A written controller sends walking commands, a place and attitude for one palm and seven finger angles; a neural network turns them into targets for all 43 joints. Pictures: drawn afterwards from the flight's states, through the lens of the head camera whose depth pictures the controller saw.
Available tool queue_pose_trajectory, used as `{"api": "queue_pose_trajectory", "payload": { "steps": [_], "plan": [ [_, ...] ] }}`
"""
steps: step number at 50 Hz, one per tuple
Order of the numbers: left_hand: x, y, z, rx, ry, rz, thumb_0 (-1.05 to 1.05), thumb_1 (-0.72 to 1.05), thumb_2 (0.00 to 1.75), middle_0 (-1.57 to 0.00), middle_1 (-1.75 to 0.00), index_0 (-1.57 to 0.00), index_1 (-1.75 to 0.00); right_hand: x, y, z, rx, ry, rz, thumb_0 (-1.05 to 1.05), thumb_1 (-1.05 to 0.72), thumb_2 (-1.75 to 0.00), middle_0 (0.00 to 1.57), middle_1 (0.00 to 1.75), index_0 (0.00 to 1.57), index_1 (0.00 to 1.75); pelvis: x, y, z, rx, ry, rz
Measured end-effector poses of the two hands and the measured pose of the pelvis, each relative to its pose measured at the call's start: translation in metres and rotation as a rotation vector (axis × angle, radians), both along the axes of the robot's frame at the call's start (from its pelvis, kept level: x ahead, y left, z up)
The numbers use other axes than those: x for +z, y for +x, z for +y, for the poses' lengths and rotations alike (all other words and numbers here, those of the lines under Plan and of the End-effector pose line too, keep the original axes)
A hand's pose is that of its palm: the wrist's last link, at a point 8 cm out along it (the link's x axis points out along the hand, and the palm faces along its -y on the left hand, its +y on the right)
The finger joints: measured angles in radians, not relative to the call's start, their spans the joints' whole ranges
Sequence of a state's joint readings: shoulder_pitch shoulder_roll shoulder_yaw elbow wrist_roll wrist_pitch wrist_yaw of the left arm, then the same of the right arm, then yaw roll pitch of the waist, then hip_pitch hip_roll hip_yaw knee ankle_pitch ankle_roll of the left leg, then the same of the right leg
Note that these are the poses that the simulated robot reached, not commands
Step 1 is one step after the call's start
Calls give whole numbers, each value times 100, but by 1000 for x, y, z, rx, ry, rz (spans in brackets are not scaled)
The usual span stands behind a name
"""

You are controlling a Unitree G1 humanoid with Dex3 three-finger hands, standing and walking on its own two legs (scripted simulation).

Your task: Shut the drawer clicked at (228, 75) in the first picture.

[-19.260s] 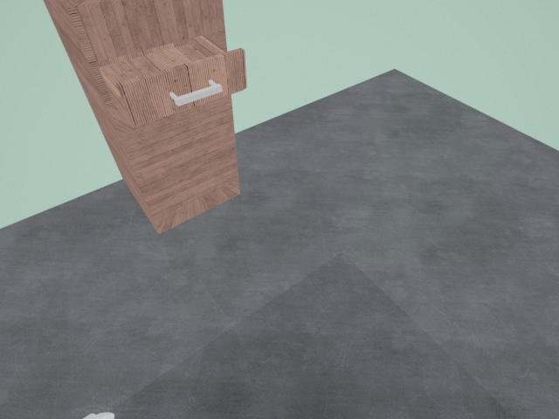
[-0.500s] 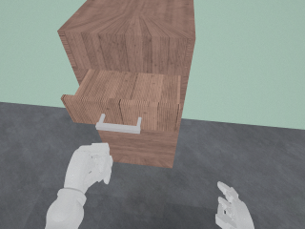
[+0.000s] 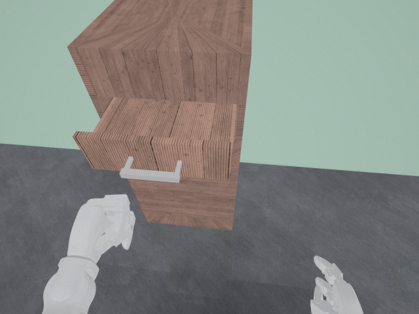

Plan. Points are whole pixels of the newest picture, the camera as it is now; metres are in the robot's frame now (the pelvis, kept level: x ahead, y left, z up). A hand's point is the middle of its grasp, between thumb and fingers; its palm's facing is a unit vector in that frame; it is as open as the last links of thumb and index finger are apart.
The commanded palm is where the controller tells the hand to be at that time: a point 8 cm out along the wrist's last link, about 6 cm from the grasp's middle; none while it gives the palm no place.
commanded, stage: bring the fist close to the handle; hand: left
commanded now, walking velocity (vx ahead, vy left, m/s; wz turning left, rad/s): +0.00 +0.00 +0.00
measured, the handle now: (152, 169) +0.44 +0.17 -0.02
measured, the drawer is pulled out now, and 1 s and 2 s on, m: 0.16 0.16 0.13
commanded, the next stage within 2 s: push the drawer shut in 1.38 s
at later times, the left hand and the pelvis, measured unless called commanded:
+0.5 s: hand (143, 218) +0.29 +0.15 +0.02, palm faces -0.08 -1.00 -0.02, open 3.3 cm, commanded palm +0.28 +0.21 +0.03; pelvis -0.01 +0.01 -0.02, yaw -1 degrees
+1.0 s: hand (153, 208) +0.34 +0.15 -0.02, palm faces -0.08 -1.00 -0.04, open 3.3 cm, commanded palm +0.32 +0.20 -0.02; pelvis -0.02 +0.02 -0.05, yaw -1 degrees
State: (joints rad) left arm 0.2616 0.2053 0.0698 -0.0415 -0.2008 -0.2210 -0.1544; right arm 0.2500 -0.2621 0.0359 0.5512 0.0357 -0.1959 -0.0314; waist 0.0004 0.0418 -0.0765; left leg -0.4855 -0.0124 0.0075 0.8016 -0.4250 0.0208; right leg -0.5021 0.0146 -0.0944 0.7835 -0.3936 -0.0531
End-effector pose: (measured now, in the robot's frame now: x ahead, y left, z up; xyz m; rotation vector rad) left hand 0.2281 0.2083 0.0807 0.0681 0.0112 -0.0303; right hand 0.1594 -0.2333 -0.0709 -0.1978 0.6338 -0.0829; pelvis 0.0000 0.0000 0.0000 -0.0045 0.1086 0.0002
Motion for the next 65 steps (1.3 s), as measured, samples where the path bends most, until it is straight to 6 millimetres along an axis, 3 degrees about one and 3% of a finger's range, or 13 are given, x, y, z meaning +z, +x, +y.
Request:
{"api": "queue_pose_trajectory", "payload": {
  "steps": [5,13,23,32,42,54,65],
  "plan": [
    [-9,7,-1,-24,-10,28,1,90,90,-140,-160,-141,-160,-1,1,-2,-2,2,-4,1,-91,-90,20,30,20,30,0,-2,-4,0,4,8],
    [-26,21,14,13,-25,28,1,90,90,-140,-160,-140,-160,-8,-7,-7,-12,-15,37,1,-91,-90,20,30,20,30,-4,-5,-4,-1,2,34],
    [-49,43,-1,-60,-48,24,1,90,90,-140,-160,-140,-160,-27,-26,-3,-38,-21,104,1,-91,-90,20,30,20,30,-15,-8,6,-10,4,82],
    [-66,62,7,-24,-34,1,1,90,90,-140,-160,-140,-160,-45,-39,5,-47,-21,174,1,-91,-90,20,30,20,30,-28,-11,14,-16,-1,132],
    [-91,82,-1,-59,-46,27,1,90,90,-140,-160,-140,-160,-65,-49,9,-57,-26,239,1,-91,-90,20,30,20,30,-42,-15,20,-19,-7,183],
    [-107,101,-7,-46,-23,6,1,90,90,-140,-160,-140,-160,-87,-63,6,-69,-29,316,1,-91,-90,20,30,20,30,-58,-22,20,-22,-9,227],
    [-98,97,-2,-19,-19,8,1,90,90,-140,-160,-140,-160,-84,-70,1,-91,-14,340,1,-91,-90,20,30,20,30,-53,-19,14,-25,-3,215]
  ]
}}
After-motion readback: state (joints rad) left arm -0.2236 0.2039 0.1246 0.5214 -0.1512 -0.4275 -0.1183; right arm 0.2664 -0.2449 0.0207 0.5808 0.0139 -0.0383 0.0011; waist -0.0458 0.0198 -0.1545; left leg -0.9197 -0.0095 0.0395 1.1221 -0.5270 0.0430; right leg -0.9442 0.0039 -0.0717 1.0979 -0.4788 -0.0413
